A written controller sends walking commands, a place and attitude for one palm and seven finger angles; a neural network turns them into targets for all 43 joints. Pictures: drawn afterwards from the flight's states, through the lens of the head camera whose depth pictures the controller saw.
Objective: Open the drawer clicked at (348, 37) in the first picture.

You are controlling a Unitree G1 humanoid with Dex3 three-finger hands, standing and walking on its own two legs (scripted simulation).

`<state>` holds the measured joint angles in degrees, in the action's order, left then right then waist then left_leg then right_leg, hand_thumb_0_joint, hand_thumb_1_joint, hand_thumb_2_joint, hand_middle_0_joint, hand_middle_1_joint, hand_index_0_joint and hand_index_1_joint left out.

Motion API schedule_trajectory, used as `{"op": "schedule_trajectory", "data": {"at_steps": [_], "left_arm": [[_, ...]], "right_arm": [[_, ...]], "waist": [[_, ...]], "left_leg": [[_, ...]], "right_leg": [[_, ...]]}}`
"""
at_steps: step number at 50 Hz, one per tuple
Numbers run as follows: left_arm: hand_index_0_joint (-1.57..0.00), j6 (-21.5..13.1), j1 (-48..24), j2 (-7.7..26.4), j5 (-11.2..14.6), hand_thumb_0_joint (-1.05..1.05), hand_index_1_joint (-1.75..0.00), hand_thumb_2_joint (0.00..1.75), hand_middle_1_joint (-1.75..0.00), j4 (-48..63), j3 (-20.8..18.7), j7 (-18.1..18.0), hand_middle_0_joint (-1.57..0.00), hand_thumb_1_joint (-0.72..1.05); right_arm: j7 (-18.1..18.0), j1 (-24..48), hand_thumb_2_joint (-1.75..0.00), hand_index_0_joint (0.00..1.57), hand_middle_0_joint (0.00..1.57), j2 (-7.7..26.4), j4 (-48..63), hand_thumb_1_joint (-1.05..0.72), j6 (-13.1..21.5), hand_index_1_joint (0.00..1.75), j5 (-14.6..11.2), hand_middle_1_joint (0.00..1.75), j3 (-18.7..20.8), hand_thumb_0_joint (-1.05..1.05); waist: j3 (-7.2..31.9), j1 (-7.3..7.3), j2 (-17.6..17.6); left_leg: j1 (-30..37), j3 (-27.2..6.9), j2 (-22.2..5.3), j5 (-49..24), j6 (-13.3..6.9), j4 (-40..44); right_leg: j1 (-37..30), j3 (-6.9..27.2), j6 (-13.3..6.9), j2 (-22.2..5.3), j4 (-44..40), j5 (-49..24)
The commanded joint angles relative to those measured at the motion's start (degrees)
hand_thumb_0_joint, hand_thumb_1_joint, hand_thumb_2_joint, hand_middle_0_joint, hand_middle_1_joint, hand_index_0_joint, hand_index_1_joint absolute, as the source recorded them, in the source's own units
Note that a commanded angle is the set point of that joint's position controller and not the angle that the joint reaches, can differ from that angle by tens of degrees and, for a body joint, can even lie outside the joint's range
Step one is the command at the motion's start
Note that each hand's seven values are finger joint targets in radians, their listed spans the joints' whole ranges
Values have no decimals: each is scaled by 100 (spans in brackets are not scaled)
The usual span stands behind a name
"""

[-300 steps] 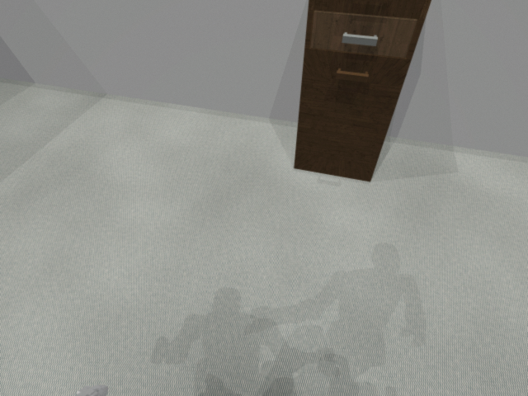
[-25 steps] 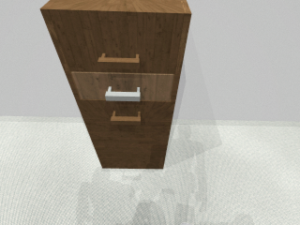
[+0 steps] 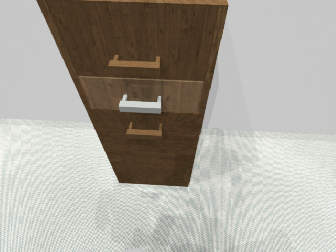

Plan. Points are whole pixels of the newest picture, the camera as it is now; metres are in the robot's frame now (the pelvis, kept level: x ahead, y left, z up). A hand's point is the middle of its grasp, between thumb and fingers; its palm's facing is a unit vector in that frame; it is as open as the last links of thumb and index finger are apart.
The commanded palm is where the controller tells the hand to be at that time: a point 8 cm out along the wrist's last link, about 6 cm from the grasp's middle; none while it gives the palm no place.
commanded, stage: come to a stop and stand still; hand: left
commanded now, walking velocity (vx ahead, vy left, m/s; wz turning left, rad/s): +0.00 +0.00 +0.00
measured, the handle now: (141, 102) +0.55 +0.13 +0.00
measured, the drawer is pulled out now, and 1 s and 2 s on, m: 0.00 0.00 0.00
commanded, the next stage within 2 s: look again from close up in 0.64 s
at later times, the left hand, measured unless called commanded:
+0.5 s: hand out of the picture -0.01 +0.24 -0.16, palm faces +0.01 -0.98 -0.20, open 7.4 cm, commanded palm none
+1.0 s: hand out of the picture -0.02 +0.21 -0.16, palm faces +0.01 -0.98 -0.19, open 7.3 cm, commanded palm none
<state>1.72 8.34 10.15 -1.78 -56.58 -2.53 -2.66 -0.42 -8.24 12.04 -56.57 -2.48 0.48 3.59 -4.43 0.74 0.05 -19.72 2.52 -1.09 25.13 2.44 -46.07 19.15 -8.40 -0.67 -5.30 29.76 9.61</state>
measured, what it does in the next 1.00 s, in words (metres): steps on the spot: left foot, then right foot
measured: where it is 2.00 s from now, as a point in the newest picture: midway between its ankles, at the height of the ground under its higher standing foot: outside the picture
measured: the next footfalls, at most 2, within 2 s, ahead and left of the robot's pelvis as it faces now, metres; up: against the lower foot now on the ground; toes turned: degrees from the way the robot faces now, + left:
left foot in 0.04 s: +0.04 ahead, +0.12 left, +0.00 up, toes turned +4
right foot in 0.26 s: +0.06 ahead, -0.07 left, +0.00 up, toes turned -3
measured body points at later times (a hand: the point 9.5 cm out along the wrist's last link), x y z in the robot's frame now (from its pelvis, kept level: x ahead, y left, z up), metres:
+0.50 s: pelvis -0.02 +0.07 +0.00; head -0.03 +0.06 +0.45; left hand -0.01 +0.29 -0.15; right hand +0.00 -0.17 -0.15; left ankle +0.00 +0.12 -0.73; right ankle +0.02 -0.07 -0.73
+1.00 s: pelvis -0.01 +0.05 +0.01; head -0.02 +0.04 +0.46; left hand -0.02 +0.26 -0.15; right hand -0.02 -0.16 -0.16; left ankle +0.00 +0.12 -0.73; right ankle +0.02 -0.07 -0.73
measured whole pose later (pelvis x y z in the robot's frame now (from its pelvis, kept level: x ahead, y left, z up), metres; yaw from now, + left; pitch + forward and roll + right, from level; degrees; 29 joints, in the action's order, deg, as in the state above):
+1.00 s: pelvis -0.01 +0.05 +0.01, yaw -1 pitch -2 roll +1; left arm 0.1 18.4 7.2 -0.7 -62.6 0.7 -2.2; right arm -1.2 -17.9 8.1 -63.2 1.1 0.6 -1.0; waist -0.3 -0.6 -0.7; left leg -9.3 6.6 2.9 11.8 -4.3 -22.3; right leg 13.4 -1.5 -0.1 -1.3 25.2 10.3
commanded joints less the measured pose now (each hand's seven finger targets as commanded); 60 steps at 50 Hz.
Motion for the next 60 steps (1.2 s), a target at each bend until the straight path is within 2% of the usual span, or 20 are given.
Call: {"op": "schedule_trajectory", "data": {"at_steps": [1, 2, 3, 4, 5, 6, 7, 9, 11, 12, 13, 14, 15, 17, 20, 22, 26, 38, 52, 60], "left_arm": [[-20, -83, 484, 902, 101, 0, -30, 90, -30, 519, -67, -183, -20, 90], [-20, -8, 590, 628, 114, 0, -30, 90, -30, 553, -24, -101, -20, 90], [-20, 24, 721, 530, 104, 0, -30, 90, -30, 614, -22, -46, -20, 90], [-20, 106, 445, 573, 34, 0, -30, 90, -30, 655, -8, 7, -20, 90], [-20, 122, 498, 584, 28, 0, -30, 90, -30, 689, 4, 39, -20, 90], [-20, 122, 556, 591, 42, 0, -30, 90, -30, 663, -11, 76, -20, 90], [-20, 97, 706, 526, 65, 0, -30, 90, -30, 648, -8, 102, -20, 90], [-20, 17, 919, 469, 74, 0, -30, 90, -30, 634, 24, 118, -20, 90], [-20, -68, 1076, 496, 54, 0, -30, 90, -30, 602, 47, 131, -20, 90], [-20, -116, 1121, 570, 51, 0, -30, 90, -30, 569, 63, 121, -20, 90], [-20, -165, 1137, 615, 49, 0, -30, 90, -30, 569, 97, 113, -20, 90], [-20, -208, 984, 690, 55, 0, -30, 90, -30, 565, 110, 111, -20, 90], [-20, -239, 860, 687, 66, 0, -30, 90, -30, 591, 105, 107, -20, 90], [-20, -217, 861, 594, 72, 0, -30, 90, -30, 584, 120, 96, -20, 90], [-20, -193, 1057, 533, 59, 0, -30, 90, -30, 470, 123, 91, -20, 90], [-20, -187, 1176, 471, 54, 0, -30, 90, -30, 342, 142, 91, -20, 90], [-20, -187, 1225, 394, 52, 0, -30, 90, -30, 159, 164, 87, -20, 90], [-20, -232, 1222, 252, 80, 0, -30, 90, -30, -247, 222, 69, -20, 90], [-20, -312, 1305, 163, 105, 0, -30, 90, -30, -441, 257, 41, -20, 90], [-20, -325, 1357, 171, 104, 0, -30, 90, -30, -486, 265, 35, -20, 90]], "right_arm": [[-30, -981, -90, 20, 20, 422, 693, -90, 266, 30, 28, 30, 4, 0], [-44, -785, -90, 20, 20, 847, 837, -90, 228, 30, 99, 30, 65, 0], [-50, -515, -90, 20, 20, 959, 1054, -90, 147, 30, 145, 30, 63, 0], [-65, -450, -90, 20, 20, 820, 1144, -90, 165, 30, 127, 30, 55, 0], [-72, -382, -90, 20, 20, 820, 1144, -90, 168, 30, 143, 30, 9, 0], [-79, -334, -90, 20, 20, 760, 1171, -90, 163, 30, 143, 30, -9, 0], [-73, -247, -90, 20, 20, 779, 1177, -90, 159, 30, 143, 30, -21, 0], [-67, -274, -90, 20, 20, 756, 1169, -90, 185, 30, 126, 30, -39, 0], [-77, -378, -90, 20, 20, 664, 1099, -90, 222, 30, 91, 30, -80, 0], [-71, -465, -90, 20, 20, 583, 1057, -90, 245, 30, 56, 30, -111, 0], [-59, -578, -90, 20, 20, 505, 1024, -90, 267, 30, 32, 30, -134, 0], [-53, -726, -90, 20, 20, 489, 938, -90, 260, 30, 25, 30, -146, 0], [-59, -861, -90, 20, 20, 497, 844, -90, 262, 30, 32, 30, -150, 0], [-57, -982, -90, 20, 20, 480, 689, -90, 295, 30, 45, 30, -136, 0], [-54, -934, -90, 20, 20, 522, 546, -90, 350, 30, 60, 30, -165, 0], [-66, -872, -90, 20, 20, 543, 468, -90, 376, 30, 55, 30, -188, 0], [-92, -981, -90, 20, 20, 497, 254, -90, 400, 30, 51, 30, -224, 0], [-121, -1282, -90, 20, 20, 337, -264, -90, 422, 30, 36, 30, -284, 0], [-143, -1291, -90, 20, 20, 146, -557, -90, 459, 30, 10, 30, -345, 0], [-152, -1266, -90, 20, 20, 89, -630, -90, 450, 30, 5, 30, -355, 0]], "waist": [[1420, -258, -745], [1013, -112, -1615], [544, 22, -1160], [28, -124, -1306], [-165, -92, -1516], [-273, -101, -1129], [-267, -16, -817], [-160, 46, -502], [-31, 73, -293], [-10, 36, -16], [87, -54, 73], [165, -203, 498], [229, -257, 845], [184, -274, 681], [163, -147, -65], [151, -56, -145], [64, -40, -271], [-13, -76, 66], [53, -128, 109], [8, -115, 141]], "left_leg": [[851, -99, -382, -1452, -172, 2428], [555, -1061, -1196, -2312, -530, 2482], [-31, -1119, -1478, -1956, -885, 2540], [-454, -1216, -1229, -1356, -836, 2935], [-596, -1184, -1179, -1268, -888, 3037], [-636, -1124, -1099, -1232, -948, 3054], [-561, -1025, -1073, -1130, -1003, 3005], [-328, -1041, -1108, -892, -1062, 2870], [-151, -926, -902, -755, -895, 2608], [-223, -855, -693, -357, -752, 2547], [-26, -732, -426, -225, -650, 2478], [250, -630, -306, -243, -577, 2431], [493, -599, -313, -417, -573, 2376], [651, -651, -377, -378, -589, 2553], [330, -909, -608, -26, -612, 3135], [169, -960, -654, 35, -614, 3301], [200, -957, -679, -128, -574, 3447], [285, -836, -628, -412, -531, 3382], [698, -504, -520, -1196, -488, 3018], [717, -454, -501, -1235, -473, 2956]], "right_leg": [[-902, 788, -367, -651, 644, -816], [-204, 385, -93, -136, 771, 730], [-76, 367, -50, 83, 779, 1286], [46, 318, -39, 289, 1161, 1386], [181, 515, -59, 389, 1549, 1509], [223, 669, -50, 433, 1875, 1373], [207, 743, -42, 434, 1877, 1277], [-20, 732, -31, 377, 1185, 1088], [-388, 786, -67, 341, 168, 505], [-515, 1123, -154, 222, -220, 325], [-398, 1468, -269, 11, -508, 350], [-109, 1660, -353, -76, -615, 687], [25, 1650, -363, -68, -686, 817], [199, 1553, -293, -22, -746, 1086], [-221, 1223, -201, 148, -463, 601], [-442, 1127, -173, 151, -399, 381], [-509, 1069, -166, 118, -430, 233], [-672, 1141, -152, 10, -666, 62], [-602, 1337, -168, -59, -908, -163], [-641, 1367, -186, -63, -1009, -129]]}}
